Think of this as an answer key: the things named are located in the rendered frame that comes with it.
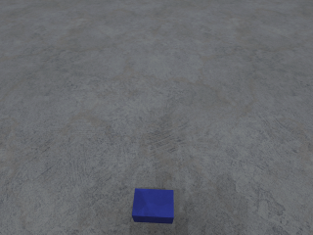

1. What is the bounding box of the carton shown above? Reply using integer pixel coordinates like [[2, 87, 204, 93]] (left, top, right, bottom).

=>
[[132, 188, 174, 224]]

